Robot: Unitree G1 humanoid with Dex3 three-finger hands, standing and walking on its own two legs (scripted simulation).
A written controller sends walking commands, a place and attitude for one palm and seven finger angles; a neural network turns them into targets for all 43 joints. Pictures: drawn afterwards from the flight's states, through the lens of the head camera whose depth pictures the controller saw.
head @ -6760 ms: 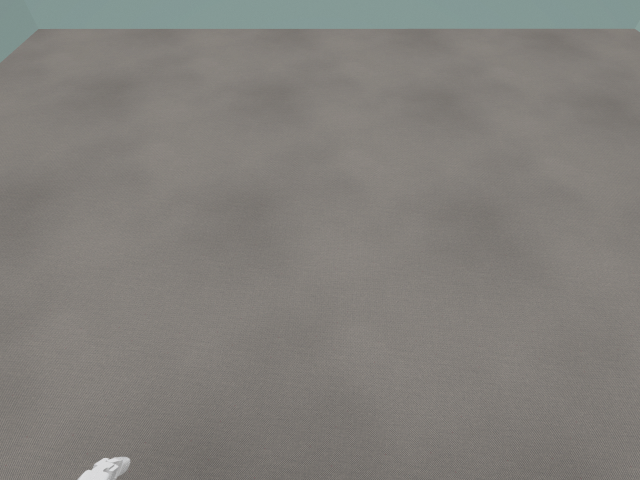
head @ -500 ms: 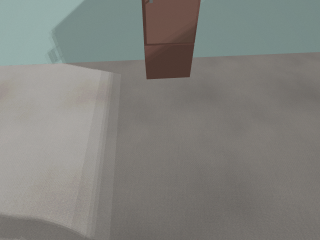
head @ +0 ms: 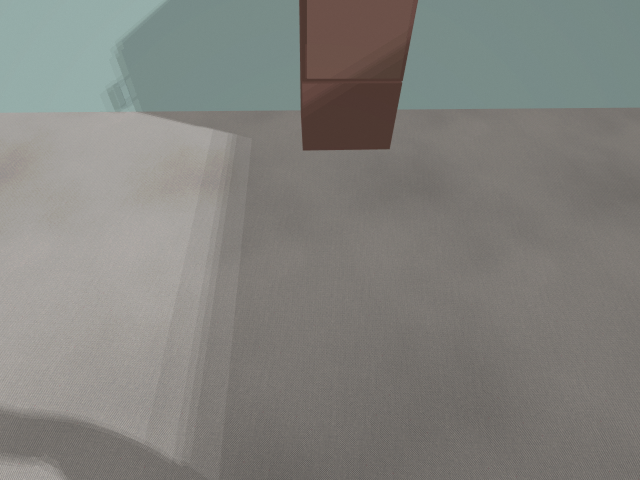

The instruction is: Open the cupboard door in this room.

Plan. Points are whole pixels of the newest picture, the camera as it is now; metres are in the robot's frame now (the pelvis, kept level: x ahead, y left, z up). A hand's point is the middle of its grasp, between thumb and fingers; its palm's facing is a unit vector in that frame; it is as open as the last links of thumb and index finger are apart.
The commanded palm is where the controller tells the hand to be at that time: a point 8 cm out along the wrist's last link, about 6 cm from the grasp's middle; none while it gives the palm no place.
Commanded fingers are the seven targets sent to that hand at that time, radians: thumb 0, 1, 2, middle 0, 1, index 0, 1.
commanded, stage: turn or walk to find it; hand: left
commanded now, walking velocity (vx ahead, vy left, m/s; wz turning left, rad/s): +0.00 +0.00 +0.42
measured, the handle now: out of the picture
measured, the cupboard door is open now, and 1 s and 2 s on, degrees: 0 0 0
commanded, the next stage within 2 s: stand and wait in 0.06 s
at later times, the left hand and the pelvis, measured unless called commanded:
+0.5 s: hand out of the picture +0.01 +0.17 -0.18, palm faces +0.05 -0.98 -0.20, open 7.4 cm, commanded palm none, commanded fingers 0.00 0.90 0.90 -0.20 -0.30 -0.20 -0.30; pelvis +0.01 +0.00 +0.00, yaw +1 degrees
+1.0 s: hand out of the picture +0.05 +0.21 -0.19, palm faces +0.14 -0.97 -0.22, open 7.4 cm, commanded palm none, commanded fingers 0.00 0.90 0.90 -0.20 -0.30 -0.20 -0.30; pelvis +0.01 +0.00 -0.01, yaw +8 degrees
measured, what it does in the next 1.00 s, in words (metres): lifts its right foot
